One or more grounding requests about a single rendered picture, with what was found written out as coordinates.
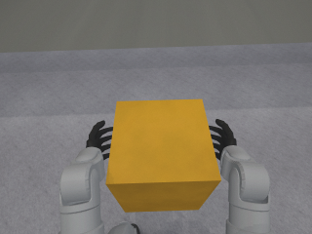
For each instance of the left robot forearm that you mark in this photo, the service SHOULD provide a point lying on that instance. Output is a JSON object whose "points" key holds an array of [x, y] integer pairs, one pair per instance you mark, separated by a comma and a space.
{"points": [[79, 193]]}

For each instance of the left robot hand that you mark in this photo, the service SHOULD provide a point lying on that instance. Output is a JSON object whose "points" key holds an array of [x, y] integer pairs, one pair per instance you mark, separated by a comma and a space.
{"points": [[95, 139]]}

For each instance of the right robot hand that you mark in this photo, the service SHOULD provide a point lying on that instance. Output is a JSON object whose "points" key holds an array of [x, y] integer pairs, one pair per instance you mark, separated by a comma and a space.
{"points": [[225, 138]]}

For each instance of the left robot thigh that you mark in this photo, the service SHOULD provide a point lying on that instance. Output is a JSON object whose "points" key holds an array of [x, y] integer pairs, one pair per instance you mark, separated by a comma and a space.
{"points": [[123, 229]]}

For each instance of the robot left shin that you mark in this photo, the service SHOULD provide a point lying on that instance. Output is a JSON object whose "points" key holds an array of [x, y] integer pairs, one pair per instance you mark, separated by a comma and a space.
{"points": [[124, 222]]}

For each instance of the carton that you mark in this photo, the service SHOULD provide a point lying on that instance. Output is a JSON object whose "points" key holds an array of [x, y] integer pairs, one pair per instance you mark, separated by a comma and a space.
{"points": [[162, 156]]}

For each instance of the right robot forearm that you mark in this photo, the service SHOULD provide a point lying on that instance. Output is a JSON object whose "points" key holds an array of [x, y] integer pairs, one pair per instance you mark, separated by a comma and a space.
{"points": [[249, 192]]}

